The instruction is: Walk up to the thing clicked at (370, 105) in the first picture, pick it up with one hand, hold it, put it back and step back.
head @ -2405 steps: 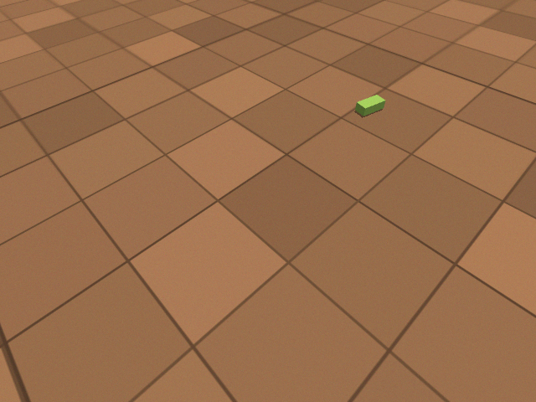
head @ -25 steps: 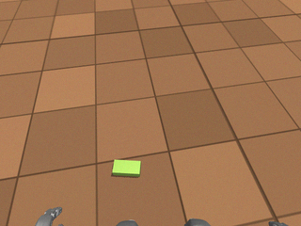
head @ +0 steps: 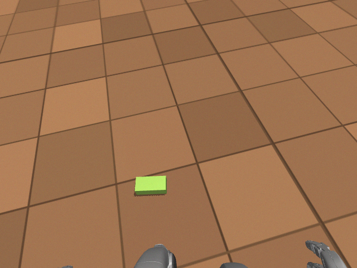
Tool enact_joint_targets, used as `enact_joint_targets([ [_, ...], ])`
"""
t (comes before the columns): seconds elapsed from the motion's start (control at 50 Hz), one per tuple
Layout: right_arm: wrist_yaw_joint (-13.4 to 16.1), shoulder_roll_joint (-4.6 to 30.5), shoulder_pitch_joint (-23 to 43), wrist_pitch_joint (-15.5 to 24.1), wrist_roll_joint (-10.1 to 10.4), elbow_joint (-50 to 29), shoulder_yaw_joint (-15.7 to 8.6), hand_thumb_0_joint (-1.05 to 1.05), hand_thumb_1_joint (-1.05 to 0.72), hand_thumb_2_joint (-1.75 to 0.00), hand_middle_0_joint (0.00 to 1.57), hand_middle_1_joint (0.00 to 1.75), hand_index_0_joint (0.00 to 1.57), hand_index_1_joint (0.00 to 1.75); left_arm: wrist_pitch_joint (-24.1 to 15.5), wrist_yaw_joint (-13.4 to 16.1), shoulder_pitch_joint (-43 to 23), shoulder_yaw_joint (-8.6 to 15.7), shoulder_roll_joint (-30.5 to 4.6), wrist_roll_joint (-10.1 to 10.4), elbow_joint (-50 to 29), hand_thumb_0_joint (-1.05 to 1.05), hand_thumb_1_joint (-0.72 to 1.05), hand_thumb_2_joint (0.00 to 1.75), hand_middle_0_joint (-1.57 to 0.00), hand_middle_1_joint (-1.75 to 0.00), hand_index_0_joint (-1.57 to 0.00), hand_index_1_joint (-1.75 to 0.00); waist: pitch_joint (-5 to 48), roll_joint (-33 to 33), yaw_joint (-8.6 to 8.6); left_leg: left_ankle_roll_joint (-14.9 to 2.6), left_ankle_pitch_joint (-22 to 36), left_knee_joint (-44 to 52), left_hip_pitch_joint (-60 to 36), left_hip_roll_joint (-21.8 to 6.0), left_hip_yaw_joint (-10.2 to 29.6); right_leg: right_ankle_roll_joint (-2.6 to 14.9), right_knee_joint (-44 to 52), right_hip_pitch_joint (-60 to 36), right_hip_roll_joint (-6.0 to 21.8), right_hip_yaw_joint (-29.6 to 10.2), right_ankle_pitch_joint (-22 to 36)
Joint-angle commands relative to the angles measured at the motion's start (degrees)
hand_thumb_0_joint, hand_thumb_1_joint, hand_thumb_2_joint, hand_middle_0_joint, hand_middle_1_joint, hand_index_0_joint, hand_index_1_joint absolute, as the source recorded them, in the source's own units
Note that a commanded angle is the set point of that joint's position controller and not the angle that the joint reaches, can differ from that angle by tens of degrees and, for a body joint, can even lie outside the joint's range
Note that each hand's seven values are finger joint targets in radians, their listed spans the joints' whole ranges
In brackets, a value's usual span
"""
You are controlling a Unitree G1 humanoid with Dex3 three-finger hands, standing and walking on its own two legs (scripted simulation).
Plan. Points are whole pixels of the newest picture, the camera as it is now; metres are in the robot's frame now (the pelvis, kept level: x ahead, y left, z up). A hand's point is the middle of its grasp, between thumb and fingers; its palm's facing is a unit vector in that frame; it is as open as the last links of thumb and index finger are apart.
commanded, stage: step back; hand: left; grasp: from above
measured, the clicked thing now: (151, 185) +0.58 +0.22 -0.72
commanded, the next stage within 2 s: none
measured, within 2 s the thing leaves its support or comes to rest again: neither
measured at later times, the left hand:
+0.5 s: hand out of the picture -0.04 +0.29 -0.14, palm faces +0.09 -0.93 -0.36, open 7.4 cm
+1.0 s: hand out of the picture -0.24 +0.25 -0.13, palm faces +0.07 -0.90 -0.44, open 7.4 cm
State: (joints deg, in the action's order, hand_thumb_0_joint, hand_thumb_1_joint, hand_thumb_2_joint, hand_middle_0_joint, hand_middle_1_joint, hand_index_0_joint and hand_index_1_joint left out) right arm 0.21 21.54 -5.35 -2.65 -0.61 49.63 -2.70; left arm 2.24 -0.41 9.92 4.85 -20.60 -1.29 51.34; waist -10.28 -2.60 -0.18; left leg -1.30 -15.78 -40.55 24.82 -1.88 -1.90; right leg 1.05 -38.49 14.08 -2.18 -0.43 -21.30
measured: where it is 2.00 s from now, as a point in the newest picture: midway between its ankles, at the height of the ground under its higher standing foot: outside the picture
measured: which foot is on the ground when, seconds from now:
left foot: up 0.00-0.28, down 0.30-0.74, up 0.76-1.00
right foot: down 0.00-0.32, up 0.34-0.68, down 0.70-1.00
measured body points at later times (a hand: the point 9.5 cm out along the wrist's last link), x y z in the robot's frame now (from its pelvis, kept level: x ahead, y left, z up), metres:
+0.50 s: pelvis -0.15 +0.01 +0.01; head -0.10 +0.04 +0.46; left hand -0.05 +0.34 -0.11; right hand -0.03 -0.29 -0.09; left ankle -0.10 +0.12 -0.72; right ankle -0.15 -0.14 -0.63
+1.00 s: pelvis -0.32 -0.03 +0.00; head -0.27 -0.04 +0.45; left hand -0.25 +0.30 -0.10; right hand -0.23 -0.35 -0.12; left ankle -0.34 +0.10 -0.69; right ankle -0.26 -0.15 -0.72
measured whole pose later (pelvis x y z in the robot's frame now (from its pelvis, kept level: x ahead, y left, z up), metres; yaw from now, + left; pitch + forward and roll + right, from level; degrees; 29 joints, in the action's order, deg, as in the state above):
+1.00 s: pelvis -0.32 -0.03 +0.00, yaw +4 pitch -2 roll +1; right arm 1.0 23.4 -12.4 -3.1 -1.2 50.8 -3.3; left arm 2.8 1.0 10.3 4.4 -21.3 -2.2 45.3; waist -9.0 -0.7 0.8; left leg 0.7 -28.3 -49.3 19.9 3.5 3.7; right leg -0.1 -38.4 20.7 3.3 1.4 -15.7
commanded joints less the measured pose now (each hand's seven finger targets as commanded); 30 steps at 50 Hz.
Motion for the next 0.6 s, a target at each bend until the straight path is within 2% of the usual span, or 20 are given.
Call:
enact_joint_targets([
  [0.0, 1.24, 12.12, -0.01, 0.81, 0.43, -4.17, -3.48, 0.0, -0.9, -0.9, 0.2, 0.3, 0.2, 0.3, -1.78, 1.22, -2.19, 4.46, -17.99, -0.66, -7.73, 0.0, 0.9, 0.9, -0.2, -0.3, -0.2, -0.3, 4.39, 10.94, 1.78, 1.25, -16.34, -26.84, 0.5, 7.76, 12.44, 16.35, 21.99, 11.49, 23.32, -26.28, 12.5],
  [0.02, 1.15, 11.17, -3.58, 0.89, 0.85, -2.89, -3.24, 0.0, -0.9, -0.9, 0.2, 0.3, 0.2, 0.3, -1.98, 1.67, -6.06, 3.48, -15.61, -0.56, -8.27, 0.0, 0.9, 0.9, -0.2, -0.3, -0.2, -0.3, 5.11, 8.54, -1.33, 1.07, -12.67, -27.68, 1.56, 9.21, 13.18, 12.97, 18.59, 7.41, 18.01, -17.68, 20.59],
  [0.04, 1.26, 10.85, -4.96, 1.16, 1.1, -2.37, -2.86, 0.0, -0.9, -0.9, 0.2, 0.3, 0.2, 0.3, -1.94, 1.87, -6.92, 3.52, -14.76, -0.68, -8.78, 0.0, 0.9, 0.9, -0.2, -0.3, -0.2, -0.3, 6.48, 9.76, -1.99, 1.28, -11.07, -27.77, 2.25, 9.66, 11.68, 11.12, 16.87, 4.79, 15.89, -13.5, 24.62],
  [0.06, 1.41, 11.13, -5.57, 1.46, 0.95, -2.7, -2.67, 0.0, -0.9, -0.9, 0.2, 0.3, 0.2, 0.3, -1.94, 1.97, -6.56, 3.71, -14.69, -0.81, -9.46, 0.0, 0.9, 0.9, -0.2, -0.3, -0.2, -0.3, 8.35, 11.06, -1.54, 1.84, -10.93, -28.36, 1.93, 9.23, 10.64, 10.84, 15.57, 2.45, 15.58, -12.07, 26.49],
  [0.1, 1.59, 11.52, -5.0, 1.53, 0.56, -2.78, -2.42, 0.0, -0.9, -0.9, 0.2, 0.3, 0.2, 0.3, -1.82, 1.99, -3.05, 3.18, -13.03, -0.95, -9.95, 0.0, 0.9, 0.9, -0.2, -0.3, -0.2, -0.3, 9.96, 9.86, 1.12, 2.62, -12.13, -24.67, 3.99, 8.95, 9.29, 10.74, 13.58, -4.27, 14.83, -11.05, 28.28],
  [0.14, 1.63, 10.8, -4.35, 1.67, 0.47, -3.68, -2.09, 0.0, -0.9, -0.9, 0.2, 0.3, 0.2, 0.3, -1.63, 2.38, -0.66, 3.31, -13.18, -0.9, -9.84, 0.0, 0.9, 0.9, -0.2, -0.3, -0.2, -0.3, 11.21, 10.8, 2.55, 3.14, -14.01, -16.88, 5.24, 6.95, 8.16, 11.77, 11.87, -10.68, 16.5, -11.71, 29.99],
  [0.18, 1.52, 10.76, -3.81, 1.71, 0.13, -4.57, -2.3, 0.0, -0.9, -0.9, 0.2, 0.3, 0.2, 0.3, -1.27, 2.63, 0.39, 3.39, -14.12, -0.94, -10.43, 0.0, 0.9, 0.9, -0.2, -0.3, -0.2, -0.3, 12.18, 12.74, 3.22, 2.56, -14.49, -8.61, 2.57, 4.51, 6.66, 11.58, 10.46, -12.16, 17.67, -12.47, 32.26],
  [0.22, 1.28, 10.45, -6.66, 1.92, -0.13, -3.62, -2.53, 0.0, -0.9, -0.9, 0.2, 0.3, 0.2, 0.3, -0.81, 2.37, -1.11, 3.28, -14.95, -0.51, -10.8, 0.0, 0.9, 0.9, -0.2, -0.3, -0.2, -0.3, 13.2, 14.68, 1.87, 1.45, -11.7, 0.99, -2.82, 3.11, 4.39, 10.45, 8.57, -9.9, 17.29, -11.91, 31.27],
  [0.26, 0.98, 10.26, -11.07, 2.45, -0.47, -1.62, -3.04, 0.0, -0.9, -0.9, 0.2, 0.3, 0.2, 0.3, -0.12, 1.86, -2.79, 2.89, -15.12, 0.27, -11.31, 0.0, 0.9, 0.9, -0.2, -0.3, -0.2, -0.3, 14.5, 11.41, -0.37, 0.71, 1.68, 15.12, -11.19, 4.09, 0.61, 7.76, 3.98, -5.68, 14.88, -8.43, 27.01],
  [0.28, 1.05, 11.71, -10.62, 2.8, -1.11, -1.94, -3.68, 0.0, -0.9, -0.9, 0.2, 0.3, 0.2, 0.3, 0.22, 1.67, -1.78, 2.3, -13.13, 0.33, -11.56, 0.0, 0.9, 0.9, -0.2, -0.3, -0.2, -0.3, 14.43, 7.74, -0.11, -0.56, 6.65, 18.01, -14.82, 0.85, 5.38, 5.09, 1.96, -0.22, 12.69, -7.7, 19.93],
  [0.3, 1.0, 16.97, -9.66, 3.03, -1.9, -2.84, -5.07, 0.0, -0.9, -0.9, 0.2, 0.3, 0.2, 0.3, 0.31, 1.33, -0.76, 1.83, -10.74, 0.63, -12.11, 0.0, 0.9, 0.9, -0.2, -0.3, -0.2, -0.3, 14.4, -4.62, 0.44, -5.4, 11.9, 19.98, -18.37, -12.01, 23.41, 1.51, -6.82, 10.59, 5.0, -3.5, 5.24],
  [0.32, 0.49, 22.88, -6.78, 2.73, -1.14, -3.98, -5.88, 0.0, -0.9, -0.9, 0.2, 0.3, 0.2, 0.3, 0.23, 2.11, -5.71, 3.06, -12.92, 1.0, -12.31, 0.0, 0.9, 0.9, -0.2, -0.3, -0.2, -0.3, 12.12, -12.63, -2.6, -14.58, 17.49, 22.7, -8.0, -20.13, 32.01, 0.03, -18.97, 10.43, -2.27, -3.43, -15.68],
  [0.34, 0.79, 21.25, -5.61, 3.11, -1.39, -4.06, -5.7, 0.0, -0.9, -0.9, 0.2, 0.3, 0.2, 0.3, 0.34, 2.45, -7.08, 3.47, -13.6, 0.2, -11.5, 0.0, 0.9, 0.9, -0.2, -0.3, -0.2, -0.3, 10.19, -8.33, -2.7, -16.62, 17.35, 22.63, -4.84, -21.42, 33.62, 0.23, -27.74, 10.35, -2.34, -10.07, -15.81],
  [0.36, 1.09, 18.21, -2.88, 3.2, -1.14, -4.6, -4.55, 0.0, -0.9, -0.9, 0.2, 0.3, 0.2, 0.3, 0.48, 2.43, -4.88, 3.45, -13.01, 0.73, -10.59, 0.0, 0.9, 0.9, -0.2, -0.3, -0.2, -0.3, 9.7, -2.86, -0.37, -13.87, 22.36, 19.72, -6.42, -17.4, 24.83, 0.75, -31.26, 12.09, -2.89, -12.28, -13.11],
  [0.38, 1.34, 15.57, -0.22, 3.11, -1.46, -4.89, -3.55, 0.0, -0.9, -0.9, 0.2, 0.3, 0.2, 0.3, 0.52, 2.33, -2.01, 3.27, -11.79, 1.44, -9.63, 0.0, 0.9, 0.9, -0.2, -0.3, -0.2, -0.3, 9.84, -2.25, 1.61, -12.04, 25.03, 17.81, -9.2, -14.18, 20.05, 0.86, -34.0, 13.84, -3.21, -12.19, -10.27],
  [0.4, 1.57, 14.77, -0.22, 3.15, -1.36, -5.08, -3.44, 0.0, -0.9, -0.9, 0.2, 0.3, 0.2, 0.3, 0.5, 2.15, -0.33, 3.4, -12.03, 1.43, -8.68, 0.0, 0.9, 0.9, -0.2, -0.3, -0.2, -0.3, 9.02, -3.39, 2.04, -11.2, 25.29, 16.88, -9.21, -13.12, 17.37, 0.68, -35.6, 13.81, -3.14, -11.37, -8.03],
  [0.42, 1.79, 14.24, -0.43, 3.23, -1.18, -5.13, -3.47, 0.0, -0.9, -0.9, 0.2, 0.3, 0.2, 0.3, 0.4, 1.98, 1.28, 3.55, -12.32, 1.22, -8.34, 0.0, 0.9, 0.9, -0.2, -0.3, -0.2, -0.3, 9.85, -4.48, 2.03, -11.83, 24.88, 16.25, -11.67, -13.27, 16.95, -0.08, -35.17, 14.27, -2.86, -10.32, -7.11],
  [0.48, 1.8, 13.28, -3.05, 2.98, -1.25, -5.44, -3.47, 0.0, -0.9, -0.9, 0.2, 0.3, 0.2, 0.3, 0.19, 1.65, 0.85, 3.51, -11.66, 0.48, -8.66, 0.0, 0.9, 0.9, -0.2, -0.3, -0.2, -0.3, 10.58, -4.05, -0.37, -12.78, 24.03, 15.62, -16.21, -12.45, 16.27, -2.58, -30.64, 14.72, -2.55, -8.65, -7.77],
  [0.56, 1.73, 15.07, -4.36, 2.46, -1.35, -5.98, -4.14, 0.0, -0.9, -0.9, 0.2, 0.3, 0.2, 0.3, 0.02, 1.2, 0.88, 3.11, -11.4, 0.56, -8.72, 0.0, 0.9, 0.9, -0.2, -0.3, -0.2, -0.3, 12.59, -6.81, -1.94, -13.16, 18.43, 15.65, -18.74, -13.34, 15.97, -2.96, -16.57, 10.79, -0.55, -5.54, -8.59],
  [0.58, 1.69, 15.63, -3.07, 2.23, -1.34, -6.39, -4.29, 0.0, -0.9, -0.9, 0.2, 0.3, 0.2, 0.3, -0.07, 1.15, 2.61, 3.01, -11.15, 0.58, -8.17, 0.0, 0.9, 0.9, -0.2, -0.3, -0.2, -0.3, 13.49, -8.41, -1.02, -12.71, 15.98, 15.62, -18.25, -13.95, 16.08, -2.38, -11.8, 9.02, 0.82, -4.25, -7.75],
])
